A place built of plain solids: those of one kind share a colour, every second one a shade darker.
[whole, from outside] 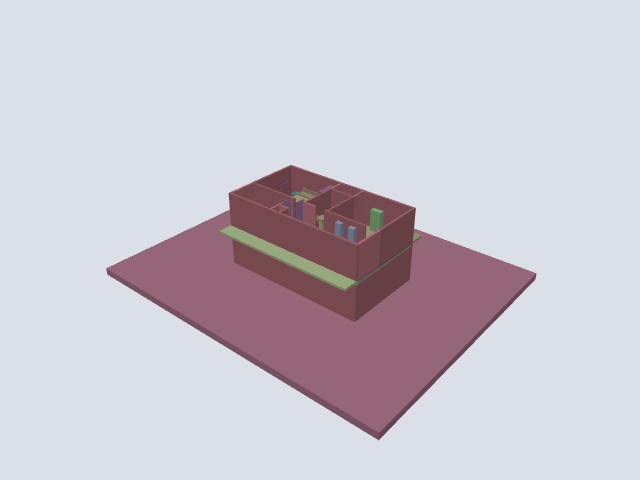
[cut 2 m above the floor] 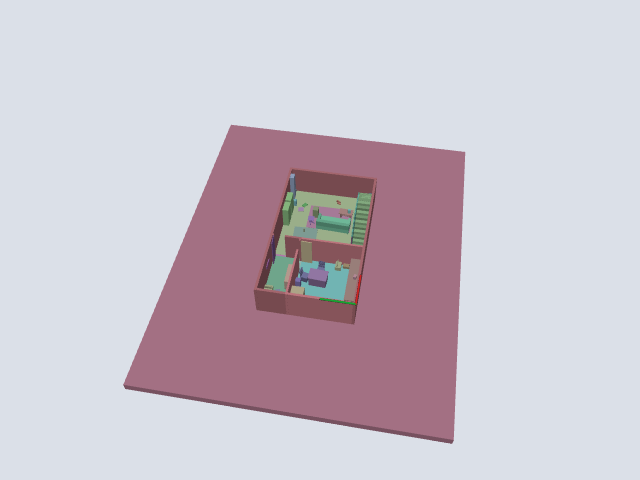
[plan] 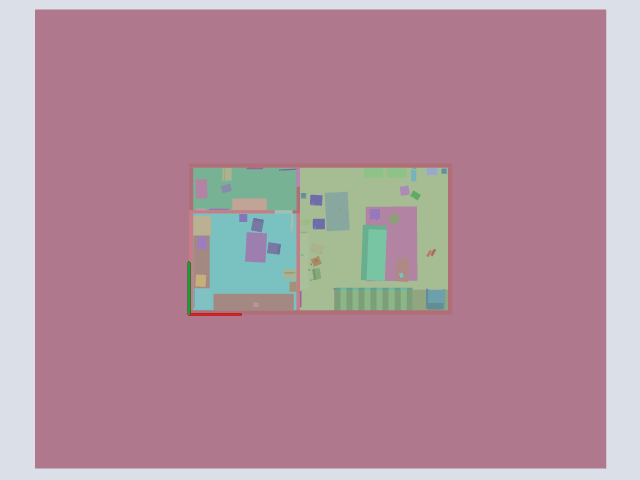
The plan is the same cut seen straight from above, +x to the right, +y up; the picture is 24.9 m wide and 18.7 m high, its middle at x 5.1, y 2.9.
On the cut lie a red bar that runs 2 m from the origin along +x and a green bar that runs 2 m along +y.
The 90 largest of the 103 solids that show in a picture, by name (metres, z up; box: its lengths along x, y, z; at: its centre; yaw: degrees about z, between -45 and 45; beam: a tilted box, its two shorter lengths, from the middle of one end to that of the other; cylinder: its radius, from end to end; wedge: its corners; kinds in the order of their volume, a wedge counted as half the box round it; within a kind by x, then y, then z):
{
 "under_1": {"box": [22.25, 17.88, 0.5], "at": [5.12, 2.94, -0.33]},
 "wall_1": {"box": [0.16, 1.9, 2.35], "at": [0.08, 1.11, 3.96]},
 "wall_2": {"box": [0.16, 3.77, 2.78], "at": [0.08, 2.04, 1.09]},
 "wall_3": {"box": [0.16, 3.53, 2.35], "at": [0.08, 3.96, 3.96]},
 "wall_4": {"box": [0.16, 1.66, 2.78], "at": [0.08, 4.89, 1.09]},
 "wall_5": {"box": [3.34, 0.13, 2.78], "at": [1.67, 4.0, 1.09]},
 "wall_6": {"box": [3.78, 0.13, 2.35], "at": [1.89, 2.12, 3.96]},
 "wall_7": {"box": [0.86, 0.13, 2.35], "at": [3.94, 0.9, 3.96]},
 "wall_8": {"box": [0.29, 0.13, 2.78], "at": [4.17, 4.0, 1.09]},
 "wall_9": {"box": [0.13, 3.77, 2.78], "at": [4.25, 2.04, 1.09]},
 "wall_10": {"box": [0.13, 0.91, 2.78], "at": [4.25, 4.51, 1.09]},
 "wall_11": {"box": [0.13, 2.42, 2.35], "at": [4.6, 3.4, 3.96]},
 "wall_12": {"box": [0.13, 0.98, 2.35], "at": [4.6, 5.23, 3.96]},
 "wall_13": {"box": [1.01, 0.13, 2.35], "at": [4.97, 2.12, 3.96]},
 "wall_14": {"box": [10.25, 0.16, 5.44], "at": [5.12, 0.08, 2.42]},
 "wall_15": {"box": [10.25, 0.16, 5.44], "at": [5.12, 5.8, 2.42]},
 "wall_16": {"box": [1.92, 0.13, 2.35], "at": [5.49, 4.67, 3.96]},
 "wall_17": {"box": [0.13, 2.42, 2.35], "at": [6.39, 3.4, 3.96]},
 "wall_18": {"box": [0.13, 0.98, 2.35], "at": [6.39, 5.23, 3.96]},
 "wall_19": {"box": [3.08, 0.13, 2.35], "at": [7.71, 2.12, 3.96]},
 "wall_20": {"box": [0.31, 0.13, 2.35], "at": [10.1, 2.12, 3.96]},
 "wall_21": {"box": [0.16, 1.9, 2.35], "at": [10.17, 1.11, 3.96]},
 "wall_22": {"box": [0.16, 5.56, 2.78], "at": [10.17, 2.94, 1.09]},
 "wall_23": {"box": [0.16, 3.53, 2.35], "at": [10.17, 3.96, 3.96]},
 "stair_1": {"box": [3.05, 0.8, 0.5], "at": [7.19, 0.56, -0.05]},
 "stair_2": {"box": [2.82, 0.8, 0.7], "at": [7.3, 0.56, 0.05]},
 "stair_3": {"box": [2.58, 0.8, 0.9], "at": [7.42, 0.56, 0.15]},
 "stair_4": {"box": [2.35, 0.8, 1.1], "at": [7.54, 0.56, 0.25]},
 "stair_5": {"box": [2.11, 0.8, 1.29], "at": [7.65, 0.56, 0.35]},
 "stair_6": {"box": [1.88, 0.8, 1.49], "at": [7.77, 0.56, 0.45]},
 "stair_7": {"box": [1.64, 0.8, 1.69], "at": [7.89, 0.56, 0.55]},
 "stair_8": {"box": [1.41, 0.8, 1.89], "at": [8.01, 0.56, 0.65]},
 "stair_9": {"box": [1.17, 0.8, 2.09], "at": [8.12, 0.56, 0.74]},
 "stair_10": {"box": [0.94, 0.8, 2.29], "at": [8.24, 0.56, 0.84]},
 "stair_11": {"box": [0.7, 0.8, 2.49], "at": [8.36, 0.56, 0.94]},
 "stair_12": {"box": [0.47, 0.8, 2.69], "at": [8.48, 0.56, 1.04]},
 "stair_13": {"box": [0.23, 0.8, 2.88], "at": [8.59, 0.56, 1.14]},
 "floor_living_1": {"box": [1.34, 0.8, 0.5], "at": [4.99, 0.56, -0.25]},
 "floor_living_2": {"box": [5.77, 4.76, 0.5], "at": [7.21, 3.34, -0.25]},
 "floor_living_3": {"box": [1.38, 0.8, 0.5], "at": [9.4, 0.56, -0.25]},
 "floor_kitchen_1": {"box": [4.03, 3.77, 0.5], "at": [2.17, 2.04, -0.25]},
 "floor_hall_1": {"box": [4.03, 1.66, 0.5], "at": [2.17, 4.89, -0.25]},
 "upper_floor_next_1": {"box": [10.25, 1.0, 0.16], "at": [5.12, -0.5, 2.7]},
 "upper_floor_next_2": {"box": [10.25, 1.0, 0.16], "at": [5.12, 6.38, 2.7]},
 "upper_floor_bedroom_1": {"box": [3.64, 3.53, 0.16], "at": [8.27, 3.96, 2.7]},
 "double_bed_1": {"box": [1.7, 2.23, 0.4], "at": [2.07, 4.6, 3.28]},
 "double_bed_2": {"box": [1.6, 0.55, 0.2], "at": [2.07, 5.39, 3.48]},
 "double_bed_3": {"box": [1.67, 0.07, 1.05], "at": [2.07, 5.67, 3.31]},
 "fixture_wardrobe_bedroom_1": {"box": [0.61, 1.26, 2.2], "at": [4.23, 4.79, 3.83]},
 "flat_shelf_1": {"box": [0.76, 0.39, 1.46], "at": [7.19, 5.51, 0.73]},
 "flat_shelf_2": {"box": [0.76, 0.39, 1.46], "at": [7.69, 5.51, 3.52]},
 "flat_shelf_3": {"box": [0.76, 0.39, 1.46], "at": [8.09, 5.51, 0.73]},
 "sofa_1": {"box": [0.23, 2.16, 0.39], "at": [6.84, 2.41, 0.65], "yaw": -2.2},
 "sofa_2": {"box": [0.92, 0.17, 0.18], "at": [7.17, 1.41, 0.54], "yaw": -2.2},
 "sofa_3": {"box": [0.93, 2.16, 0.34], "at": [7.2, 2.4, 0.28], "yaw": -2.2},
 "sofa_4": {"box": [0.92, 0.17, 0.18], "at": [7.25, 3.39, 0.54], "yaw": -2.2},
 "fridge_1": {"box": [0.7, 0.75, 1.72], "at": [0.52, 3.46, 0.86]},
 "bookcase_1": {"box": [0.31, 2.14, 1.15], "at": [4.49, 2.06, 0.57]},
 "billy_1": {"box": [0.42, 0.28, 2.02], "at": [7.47, 1.91, 3.79]},
 "billy_2": {"box": [0.42, 0.28, 2.02], "at": [8.45, 1.91, 3.79]},
 "billy_3": {"box": [0.42, 0.28, 2.02], "at": [9.47, 5.57, 1.01]},
 "kitchen_table_1": {"box": [0.71, 1.06, 0.72], "at": [2.61, 2.61, 0.36], "yaw": -3.3},
 "rug_1": {"box": [0.45, 0.75, 0.08], "at": [0.48, 4.89, -0.03], "yaw": 1.8},
 "rug_2": {"box": [2.0, 2.9, 0.08], "at": [7.89, 2.75, -0.03], "yaw": 0.4},
 "range_cooker_1": {"box": [0.65, 0.76, 0.94], "at": [0.49, 0.64, 0.47]},
 "sideboard_1": {"box": [1.35, 0.45, 0.71], "at": [2.35, 4.29, 0.51]},
 "wall_band_1": {"box": [0.16, 5.56, 0.31], "at": [10.17, 2.94, 2.63]},
 "recycling_tote_1": {"box": [0.37, 0.5, 0.29], "at": [1.48, 5.46, 0.14]},
 "recycling_tote_2": {"box": [0.5, 0.37, 0.29], "at": [3.93, 1.57, 0.14]},
 "recycling_tote_3": {"box": [0.5, 0.37, 0.29], "at": [4.98, 2.56, 0.14], "yaw": -16.7},
 "armchair_frame_1": {"box": [0.63, 0.74, 0.18], "at": [9.6, 0.6, 0.32]},
 "armchair_frame_2": {"box": [0.62, 0.26, 0.41], "at": [9.61, 0.32, 0.61]},
 "wall_foot_1": {"box": [0.16, 1.9, 0.17], "at": [10.17, 1.11, 2.71]},
 "wall_foot_2": {"box": [0.16, 3.53, 0.17], "at": [10.17, 3.96, 2.71]},
 "leaf_bedroom_door_1": {"box": [0.69, 0.05, 2.04], "at": [3.17, 2.01, 3.8], "yaw": -1.0},
 "leaf_bedroom_door_2": {"box": [0.05, 0.69, 2.04], "at": [3.8, 2.53, 3.8], "yaw": -3.0},
 "counter_run_1": {"box": [0.64, 2.06, 0.038], "at": [0.49, 2.05, 0.9]},
 "counter_run_2": {"box": [3.13, 0.64, 0.038], "at": [2.52, 0.49, 0.9]},
 "bar_stool_1": {"box": [0.35, 0.35, 0.74], "at": [7.99, 3.72, 0.37], "yaw": -1.5},
 "leaf_kitchen_door_1": {"box": [0.05, 0.69, 2.04], "at": [4.01, 3.59, 1.02], "yaw": -3.0},
 "leaf_living_door_1": {"box": [0.69, 0.05, 2.04], "at": [3.85, 5.64, 1.02], "yaw": 3.0},
 "kitchen_bin_1": {"box": [0.31, 0.31, 0.65], "at": [2.11, 3.76, 0.33]},
 "dish_rack_1": {"box": [0.35, 0.47, 0.34], "at": [0.5, 2.77, 1.08]},
 "pedestal_basin_1": {"box": [0.48, 0.57, 0.2], "at": [4.92, 3.41, 3.57]},
 "microwave_1": {"box": [0.4, 0.47, 0.28], "at": [0.45, 1.32, 1.05], "yaw": -3.2},
 "floor_gap_kitchen_door_1": {"box": [0.69, 0.13, 0.5], "at": [3.69, 4.0, -0.25]},
 "floor_gap_living_door_1": {"box": [0.13, 0.69, 0.5], "at": [4.25, 5.32, -0.25]},
 "tower_1": {"box": [0.21, 0.45, 0.46], "at": [8.75, 5.41, 0.23]},
 "dining_table_1": {"box": [0.9, 1.5, 0.031], "at": [5.77, 4.01, 0.73], "yaw": 3.0},
 "bin_bag_1": {"box": [0.34, 0.32, 0.3], "at": [4.96, 2.06, 0.15], "yaw": 22.7}
}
